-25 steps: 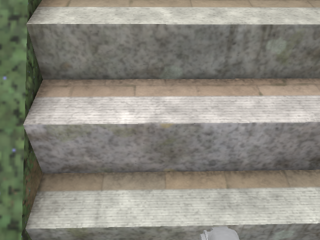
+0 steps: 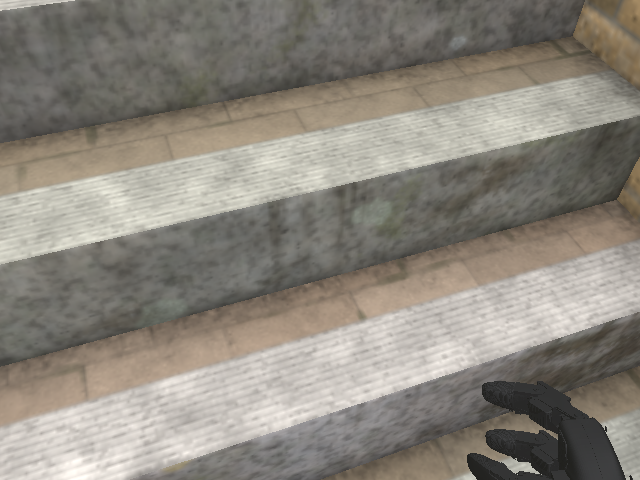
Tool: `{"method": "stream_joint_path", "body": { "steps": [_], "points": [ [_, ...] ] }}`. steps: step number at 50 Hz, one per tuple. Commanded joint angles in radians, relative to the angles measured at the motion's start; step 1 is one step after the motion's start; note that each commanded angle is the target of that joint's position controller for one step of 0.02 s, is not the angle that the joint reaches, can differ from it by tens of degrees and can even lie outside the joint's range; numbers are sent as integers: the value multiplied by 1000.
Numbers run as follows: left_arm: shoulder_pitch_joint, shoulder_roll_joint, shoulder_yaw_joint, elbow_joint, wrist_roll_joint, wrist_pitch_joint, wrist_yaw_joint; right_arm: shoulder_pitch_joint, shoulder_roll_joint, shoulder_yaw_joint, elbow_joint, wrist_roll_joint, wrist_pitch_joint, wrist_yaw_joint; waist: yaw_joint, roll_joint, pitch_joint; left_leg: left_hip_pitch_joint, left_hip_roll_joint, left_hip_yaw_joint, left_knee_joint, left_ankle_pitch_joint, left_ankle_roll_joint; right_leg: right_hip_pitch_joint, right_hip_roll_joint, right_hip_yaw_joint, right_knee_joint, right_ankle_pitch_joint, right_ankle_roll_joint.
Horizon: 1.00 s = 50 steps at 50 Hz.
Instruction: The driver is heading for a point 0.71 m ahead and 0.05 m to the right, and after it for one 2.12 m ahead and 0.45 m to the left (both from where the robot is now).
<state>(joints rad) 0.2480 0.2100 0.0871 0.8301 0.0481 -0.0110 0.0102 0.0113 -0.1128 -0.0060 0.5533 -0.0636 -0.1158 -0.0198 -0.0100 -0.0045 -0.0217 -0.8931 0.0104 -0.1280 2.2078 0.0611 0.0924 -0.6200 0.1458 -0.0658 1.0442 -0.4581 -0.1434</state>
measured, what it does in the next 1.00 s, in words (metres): climbs: left foot 0.19 m higher, then right foot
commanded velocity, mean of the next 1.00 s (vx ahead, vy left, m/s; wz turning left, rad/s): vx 0.19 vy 0.00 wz -0.28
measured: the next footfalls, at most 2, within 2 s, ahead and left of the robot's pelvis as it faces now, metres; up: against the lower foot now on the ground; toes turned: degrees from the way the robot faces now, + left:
left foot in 0.58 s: +0.27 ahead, +0.10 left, +0.19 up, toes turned +1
right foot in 0.94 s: +0.39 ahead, -0.28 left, +0.19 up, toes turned -22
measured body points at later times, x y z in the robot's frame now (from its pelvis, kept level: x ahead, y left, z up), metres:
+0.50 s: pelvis +0.21 +0.04 +0.26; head +0.31 +0.02 +0.69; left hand +0.42 +0.30 +0.15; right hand +0.43 -0.19 +0.16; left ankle +0.28 +0.08 -0.40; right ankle +0.16 -0.08 -0.28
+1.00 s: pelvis +0.30 -0.14 +0.24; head +0.30 -0.15 +0.69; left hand +0.45 +0.08 +0.13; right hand +0.31 -0.41 +0.11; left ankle +0.24 +0.09 -0.45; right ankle +0.35 -0.26 -0.47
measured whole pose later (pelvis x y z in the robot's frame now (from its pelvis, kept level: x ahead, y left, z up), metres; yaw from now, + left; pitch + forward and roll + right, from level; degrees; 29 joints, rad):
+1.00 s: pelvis +0.30 -0.14 +0.24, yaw -14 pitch +0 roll +0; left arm 0.32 0.17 0.05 0.69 0.03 0.00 0.00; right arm 0.32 -0.23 -0.07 0.81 0.00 -0.01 -0.04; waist 0.02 0.03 -0.01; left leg -0.16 0.20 0.05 0.74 -0.49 -0.03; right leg -0.46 -0.06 -0.12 0.68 -0.25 -0.03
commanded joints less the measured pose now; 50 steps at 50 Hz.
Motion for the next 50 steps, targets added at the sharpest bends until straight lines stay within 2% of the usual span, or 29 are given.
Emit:
{"method": "stream_joint_path", "body": {
  "steps": [1,4,7,10,13,15,16,17,18,19,20,21,22,24,26,28,30,32,35,36,37,39,41,44,46,47,48,49,50],
  "points": [
    [9,37,-7,-3,-11,-62,-22,68,35,42,-76,5,32,-37,-65,21,73,-321,23,54,-6,-86,-12,126,-194,419,-583,239,-18],
    [164,42,-9,87,5,-104,-37,-123,120,73,-141,17,47,-65,18,-68,100,-626,34,112,319,-323,9,271,-208,397,-660,169,-46],
    [174,52,-7,93,-3,-109,-21,-303,141,94,-222,4,51,-57,30,-10,99,-554,46,183,56,-271,-4,191,-170,388,-785,131,-23],
    [262,91,16,92,-11,-94,31,-373,151,86,-250,-11,63,-44,89,-71,-25,-651,38,212,233,-399,-13,539,-323,519,-860,667,-158],
    [414,91,38,97,-17,-73,61,-449,134,76,-269,-19,35,-5,163,-73,-38,-929,35,185,227,-729,8,1017,-367,421,-736,1309,-147],
    [280,91,47,58,-39,-69,68,-355,123,80,-274,2,56,6,51,-29,-127,-375,39,174,-216,-681,59,761,-345,225,-786,1745,-48],
    [50,91,54,-26,-66,-63,68,-118,62,64,-223,21,58,-12,-109,-17,-279,224,19,78,-651,-632,104,525,-279,166,-597,2049,11],
    [-28,198,88,-84,-103,-77,53,-56,-28,36,-210,89,44,-24,-129,-17,-464,619,22,32,-992,-345,54,452,-250,267,-406,1993,32],
    [-30,320,118,-123,-84,-99,26,26,-77,7,-151,124,96,-43,-130,-24,-527,704,-59,4,-1274,-505,2,525,-242,321,-310,1917,30],
    [-40,272,122,-118,-80,-135,1,2,-151,-30,-118,114,105,-41,-137,156,-476,799,25,-75,-1697,-140,27,511,-110,277,68,1187,140],
    [206,142,97,-85,-105,-88,-19,-170,-117,-20,-107,67,75,-55,25,373,-651,1172,394,-503,-1566,190,259,-105,80,376,775,124,272],
    [49,146,81,-151,-54,-91,1,-62,-64,-30,-88,61,81,-76,-54,258,-615,1136,394,-433,-1476,259,245,-358,12,399,970,113,244],
    [-5,80,51,-192,-56,-75,22,-20,-40,-30,-3,65,77,-98,-1,344,-493,1085,361,-293,-1425,39,163,-475,-59,444,954,156,235],
    [76,24,7,-158,-13,-50,52,-13,16,-35,108,42,68,-104,98,46,-216,828,282,-91,-1510,-169,35,-497,-111,358,843,220,173],
    [51,1,-18,-178,16,0,69,-4,42,-24,144,40,88,-88,104,-183,-65,523,207,113,-1564,-63,7,-336,-52,221,714,245,150],
    [-95,-59,-50,-262,-25,14,77,106,-57,-41,219,23,84,-65,43,-56,117,380,63,263,-1700,40,21,-278,56,135,542,209,123],
    [-61,-83,-66,-291,-13,2,54,161,-82,-29,242,26,89,-58,70,32,119,432,92,276,-1739,386,86,-313,58,87,616,224,158],
    [-16,-47,-44,-289,19,24,82,134,-147,-49,235,18,30,-35,92,154,43,652,261,208,-1799,522,117,-507,4,131,850,230,172],
    [12,38,-5,-269,18,51,72,144,-187,-59,195,13,0,-22,130,36,68,732,282,205,-1878,-48,91,-593,-42,225,881,307,160],
    [-37,57,1,-324,3,73,53,142,-270,-87,181,16,-5,-40,135,188,80,737,394,108,-1932,-454,122,-620,-125,237,837,392,169],
    [-124,84,11,-348,-3,83,49,140,-262,-88,167,30,-10,-47,91,207,100,687,420,37,-1990,-687,125,-624,-142,228,840,448,176],
    [-129,99,17,-307,-16,75,21,171,-235,-83,154,16,1,-43,47,131,108,695,391,95,-1996,-714,102,-517,-158,180,680,453,173],
    [-151,53,-9,-317,1,71,-20,215,-233,-86,167,18,19,-54,40,139,107,796,343,142,-1975,-604,53,-433,-279,111,287,389,156],
    [-141,-32,-48,-287,-61,56,-59,330,-233,-96,170,48,73,-61,-68,206,37,772,261,181,-1976,-508,48,45,-243,-104,-313,264,115],
    [69,2,-21,-237,-52,31,-31,350,-252,-93,212,36,76,-43,27,209,2,772,295,197,-1792,-196,35,314,-204,-105,-532,414,66],
    [199,27,-6,-189,-41,-4,-25,351,-242,-90,228,25,78,-22,78,88,-28,773,201,263,-1571,-133,2,423,-175,-85,-659,427,88],
    [253,33,-13,-171,-16,-35,-25,353,-153,-67,223,34,82,-14,74,27,-9,618,149,245,-1398,-385,-13,501,-266,15,-602,512,150],
    [286,85,-23,-158,2,-13,14,524,-31,-31,205,99,107,6,12,-326,-218,509,109,145,-1357,-559,-104,672,-525,331,-639,766,49],
    [276,25,-34,-185,3,-7,27,495,-67,-37,236,104,130,-4,47,-303,-207,571,84,140,-1214,-561,-136,507,-562,454,-790,535,-4]
  ]
}}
